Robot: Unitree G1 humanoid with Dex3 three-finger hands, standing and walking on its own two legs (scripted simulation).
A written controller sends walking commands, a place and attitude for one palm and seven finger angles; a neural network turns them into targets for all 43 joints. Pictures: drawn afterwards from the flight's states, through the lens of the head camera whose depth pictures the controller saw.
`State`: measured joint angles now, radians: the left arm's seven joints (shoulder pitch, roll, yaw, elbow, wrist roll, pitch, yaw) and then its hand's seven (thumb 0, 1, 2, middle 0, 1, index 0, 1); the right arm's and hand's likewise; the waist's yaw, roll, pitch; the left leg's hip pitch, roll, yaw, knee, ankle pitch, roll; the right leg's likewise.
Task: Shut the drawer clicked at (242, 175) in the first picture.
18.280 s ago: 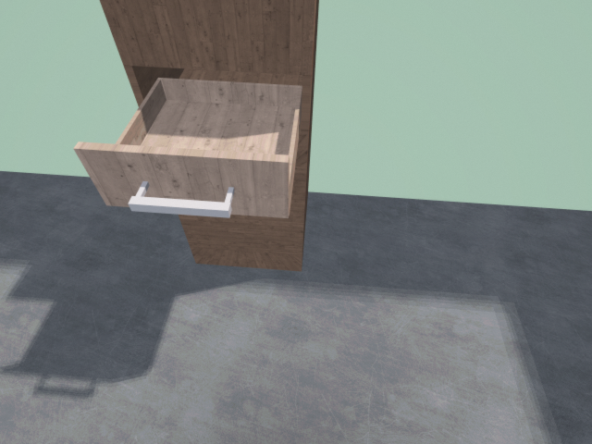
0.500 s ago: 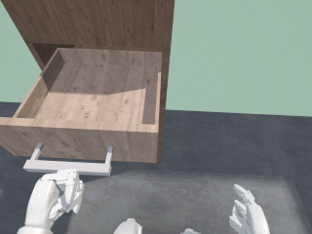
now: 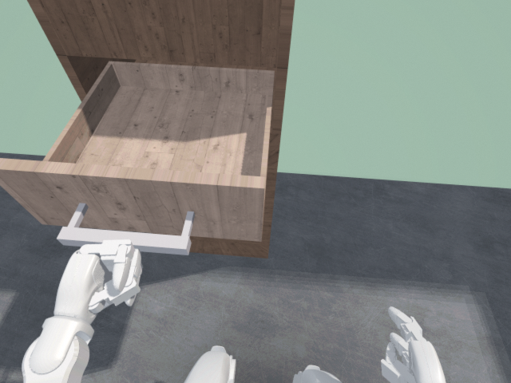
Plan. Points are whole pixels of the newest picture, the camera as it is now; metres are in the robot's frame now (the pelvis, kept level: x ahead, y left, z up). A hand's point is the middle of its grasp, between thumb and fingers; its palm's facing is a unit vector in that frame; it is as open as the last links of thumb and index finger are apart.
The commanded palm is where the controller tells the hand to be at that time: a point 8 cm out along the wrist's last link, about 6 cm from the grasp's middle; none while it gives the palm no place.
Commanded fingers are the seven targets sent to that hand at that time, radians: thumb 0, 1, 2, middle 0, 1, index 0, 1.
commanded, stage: push the drawer shut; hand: left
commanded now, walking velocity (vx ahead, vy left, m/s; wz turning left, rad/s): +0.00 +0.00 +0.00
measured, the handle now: (130, 227) +0.32 +0.21 +0.07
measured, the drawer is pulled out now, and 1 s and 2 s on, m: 0.28 0.14 0.03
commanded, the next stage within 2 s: none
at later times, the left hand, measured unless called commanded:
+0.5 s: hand (145, 233) +0.32 +0.19 +0.06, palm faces -0.05 -1.00 -0.06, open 2.9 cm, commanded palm +0.32 +0.24 +0.07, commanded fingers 0.00 0.90 0.90 -1.40 -1.60 -1.40 -1.60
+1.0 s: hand (157, 198) +0.38 +0.19 +0.06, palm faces -0.03 -1.00 -0.05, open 2.8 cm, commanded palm +0.39 +0.23 +0.07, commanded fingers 0.00 0.90 0.90 -1.40 -1.60 -1.40 -1.60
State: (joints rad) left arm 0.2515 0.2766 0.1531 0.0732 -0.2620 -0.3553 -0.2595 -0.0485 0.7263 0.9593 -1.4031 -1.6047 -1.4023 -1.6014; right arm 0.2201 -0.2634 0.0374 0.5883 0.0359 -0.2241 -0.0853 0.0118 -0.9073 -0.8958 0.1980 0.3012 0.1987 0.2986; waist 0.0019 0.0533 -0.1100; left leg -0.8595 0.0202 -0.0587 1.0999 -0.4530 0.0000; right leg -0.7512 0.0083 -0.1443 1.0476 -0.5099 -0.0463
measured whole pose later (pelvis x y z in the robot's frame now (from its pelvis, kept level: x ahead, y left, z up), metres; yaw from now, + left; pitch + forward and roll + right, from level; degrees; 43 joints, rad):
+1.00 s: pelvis +0.00 +0.02 +0.01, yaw -1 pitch +14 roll -3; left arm -0.33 0.29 0.16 0.58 -0.18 -0.35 -0.16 -0.05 0.69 0.92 -1.40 -1.60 -1.40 -1.60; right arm 0.26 -0.26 0.04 0.64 0.02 -0.12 -0.05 0.01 -0.91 -0.90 0.20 0.30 0.20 0.30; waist -0.04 0.02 -0.09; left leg -0.87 0.01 -0.01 1.04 -0.42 0.03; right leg -0.77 -0.01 -0.10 0.99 -0.47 -0.01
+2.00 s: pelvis -0.01 +0.02 -0.01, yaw -3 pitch +21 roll -4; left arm -0.87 0.50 0.33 1.14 -0.10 -0.39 -0.23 -0.03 0.64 0.90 -1.40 -1.60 -1.40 -1.60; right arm 0.35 -0.27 0.05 0.67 0.00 -0.05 -0.03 0.00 -0.91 -0.90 0.20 0.30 0.20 0.30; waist -0.15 0.03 -0.11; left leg -1.07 0.04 -0.02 1.13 -0.44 0.03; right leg -0.98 0.02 -0.10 1.07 -0.47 -0.02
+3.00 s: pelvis -0.01 +0.03 -0.02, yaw -3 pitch +24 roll -5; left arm -0.99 0.52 0.32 1.20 -0.04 -0.37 -0.15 0.00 0.65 0.92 -1.40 -1.60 -1.40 -1.60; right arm 0.39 -0.27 0.06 0.66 -0.04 -0.01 0.01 0.00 -0.91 -0.90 0.20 0.30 0.20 0.30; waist -0.18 0.03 -0.11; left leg -1.14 0.03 -0.03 1.14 -0.42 0.04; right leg -1.03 0.02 -0.11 1.07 -0.45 -0.02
